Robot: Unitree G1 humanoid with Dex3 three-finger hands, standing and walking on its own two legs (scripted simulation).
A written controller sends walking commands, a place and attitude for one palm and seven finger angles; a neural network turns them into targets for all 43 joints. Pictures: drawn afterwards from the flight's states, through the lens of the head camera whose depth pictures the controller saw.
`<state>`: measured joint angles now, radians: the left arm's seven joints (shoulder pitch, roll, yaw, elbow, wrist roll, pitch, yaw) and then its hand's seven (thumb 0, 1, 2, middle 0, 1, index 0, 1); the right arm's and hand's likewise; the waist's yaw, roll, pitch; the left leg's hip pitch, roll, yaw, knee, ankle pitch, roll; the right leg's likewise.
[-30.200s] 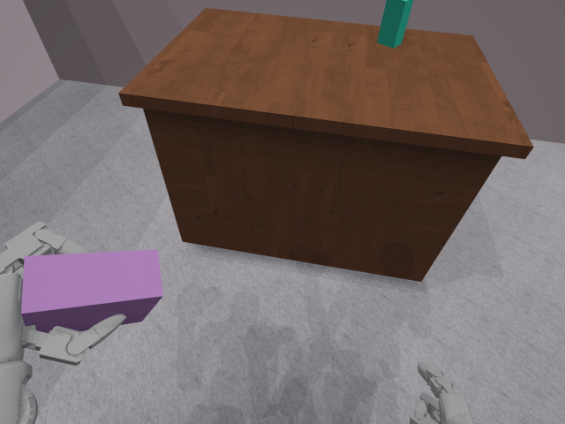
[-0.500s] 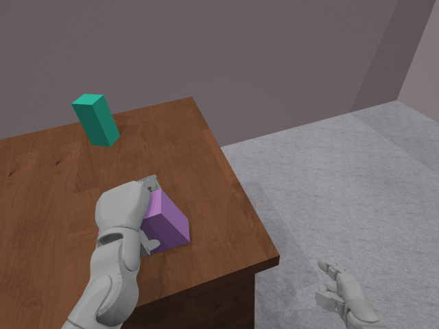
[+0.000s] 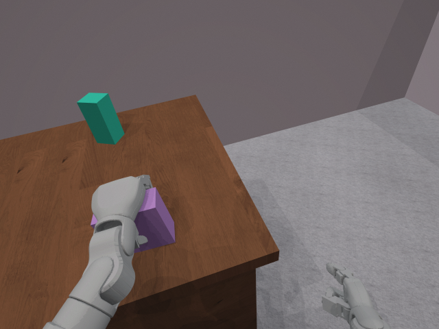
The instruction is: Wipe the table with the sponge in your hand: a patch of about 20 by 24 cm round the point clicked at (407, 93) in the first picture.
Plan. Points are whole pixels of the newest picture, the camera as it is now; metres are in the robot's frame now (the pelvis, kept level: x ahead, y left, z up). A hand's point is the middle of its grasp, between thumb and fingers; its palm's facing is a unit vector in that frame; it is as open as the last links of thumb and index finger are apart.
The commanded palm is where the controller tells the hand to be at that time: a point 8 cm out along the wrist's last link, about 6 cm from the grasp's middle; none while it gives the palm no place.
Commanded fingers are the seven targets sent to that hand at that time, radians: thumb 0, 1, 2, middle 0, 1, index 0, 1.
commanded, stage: wipe forward along the middle lane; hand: left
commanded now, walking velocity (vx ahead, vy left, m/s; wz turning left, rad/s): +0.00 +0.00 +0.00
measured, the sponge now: (140, 228) +0.28 +0.21 +0.05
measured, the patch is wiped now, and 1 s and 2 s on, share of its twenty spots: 1.00 1.00 1.00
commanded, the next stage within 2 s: slide back across to the first lane in 1.30 s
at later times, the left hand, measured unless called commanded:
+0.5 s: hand (131, 196) +0.33 +0.23 +0.09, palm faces -0.03 -0.05 -1.00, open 9.5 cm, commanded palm +0.31 +0.25 +0.12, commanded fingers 0.00 0.10 1.30 -1.20 -1.60 -1.20 -1.60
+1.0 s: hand (129, 177) +0.39 +0.26 +0.09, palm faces -0.09 -0.01 -1.00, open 9.5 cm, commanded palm +0.37 +0.27 +0.12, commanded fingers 0.00 0.10 1.30 -1.20 -1.60 -1.20 -1.60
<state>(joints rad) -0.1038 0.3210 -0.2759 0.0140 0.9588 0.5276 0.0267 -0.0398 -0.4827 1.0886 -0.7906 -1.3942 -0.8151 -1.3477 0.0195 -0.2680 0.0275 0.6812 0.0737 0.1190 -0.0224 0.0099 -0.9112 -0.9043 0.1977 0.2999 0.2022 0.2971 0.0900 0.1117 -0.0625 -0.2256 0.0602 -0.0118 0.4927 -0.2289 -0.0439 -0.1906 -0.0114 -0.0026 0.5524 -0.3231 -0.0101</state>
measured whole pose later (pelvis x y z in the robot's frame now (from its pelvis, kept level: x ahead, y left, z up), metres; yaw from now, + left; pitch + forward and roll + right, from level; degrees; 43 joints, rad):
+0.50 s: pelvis -0.01 -0.01 +0.00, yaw +1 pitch +0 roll +1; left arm -0.40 0.34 -0.19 0.46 0.98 0.39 0.03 -0.01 -0.52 1.12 -0.81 -1.39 -0.84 -1.33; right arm 0.09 -0.29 0.01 0.73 0.08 0.10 -0.06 0.01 -0.91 -0.90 0.20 0.30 0.20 0.30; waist 0.07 0.10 -0.08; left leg -0.29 0.07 -0.03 0.49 -0.21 -0.02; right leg -0.26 0.00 -0.02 0.56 -0.31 -0.02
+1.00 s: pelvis -0.01 -0.01 +0.00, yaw +1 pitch +5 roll +0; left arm -0.67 0.43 -0.10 0.85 0.99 0.25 0.07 0.02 -0.54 1.14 -0.82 -1.38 -0.84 -1.34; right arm 0.19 -0.29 0.00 0.76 0.08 0.09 -0.06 0.01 -0.91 -0.90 0.20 0.30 0.20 0.30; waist 0.01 0.09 -0.08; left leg -0.41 0.07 -0.04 0.52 -0.21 -0.02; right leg -0.37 0.01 -0.02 0.57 -0.29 -0.02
